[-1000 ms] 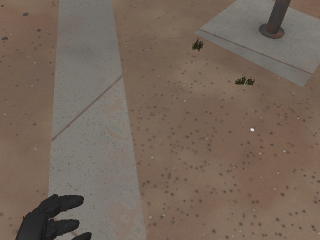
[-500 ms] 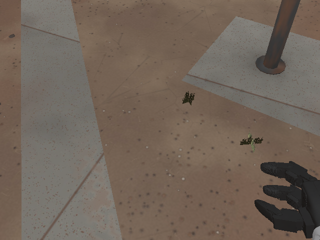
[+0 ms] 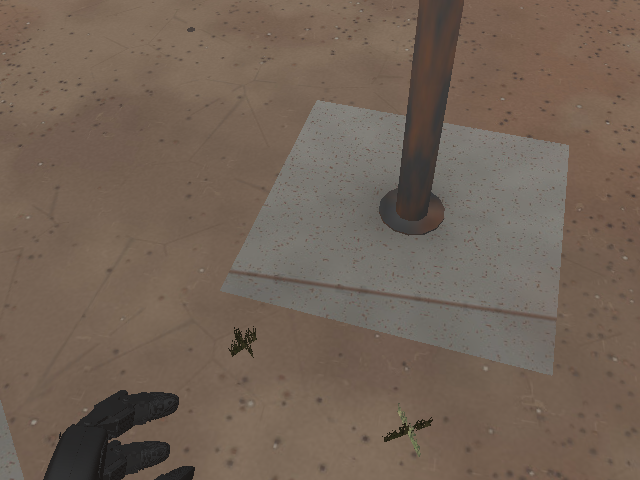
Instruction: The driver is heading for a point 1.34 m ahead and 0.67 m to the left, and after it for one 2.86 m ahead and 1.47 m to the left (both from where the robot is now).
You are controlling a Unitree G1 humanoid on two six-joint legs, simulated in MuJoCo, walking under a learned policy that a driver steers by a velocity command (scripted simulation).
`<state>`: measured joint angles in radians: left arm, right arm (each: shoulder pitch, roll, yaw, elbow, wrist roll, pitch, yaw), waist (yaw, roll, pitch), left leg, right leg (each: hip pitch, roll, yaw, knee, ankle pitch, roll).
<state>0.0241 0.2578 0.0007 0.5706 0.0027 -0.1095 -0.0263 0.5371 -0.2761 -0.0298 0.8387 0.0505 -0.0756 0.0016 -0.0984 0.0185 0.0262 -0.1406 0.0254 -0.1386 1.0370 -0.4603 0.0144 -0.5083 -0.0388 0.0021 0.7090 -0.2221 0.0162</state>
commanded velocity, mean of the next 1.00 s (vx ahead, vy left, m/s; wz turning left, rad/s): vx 1.00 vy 0.00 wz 0.90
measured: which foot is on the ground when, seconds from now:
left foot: up 0.00-0.36, down 0.38-0.84, up 0.86-1.00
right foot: down 0.00-0.38, up 0.40-0.82, down 0.84-1.00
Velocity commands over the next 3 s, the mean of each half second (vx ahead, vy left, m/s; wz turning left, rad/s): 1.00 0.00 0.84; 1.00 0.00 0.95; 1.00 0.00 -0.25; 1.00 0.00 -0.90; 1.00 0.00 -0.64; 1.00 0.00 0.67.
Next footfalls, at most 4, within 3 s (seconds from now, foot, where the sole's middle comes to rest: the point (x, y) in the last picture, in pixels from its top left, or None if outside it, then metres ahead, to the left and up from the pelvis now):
0.38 left None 0.50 0.17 -0.75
0.84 right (198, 296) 0.95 0.25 -0.75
1.32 left None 0.93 0.77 -0.75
1.78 right None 1.39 0.86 -0.75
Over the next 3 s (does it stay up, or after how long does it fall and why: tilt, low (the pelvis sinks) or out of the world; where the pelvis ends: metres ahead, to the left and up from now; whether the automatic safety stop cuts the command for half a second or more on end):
stays up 2.18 1.04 0.01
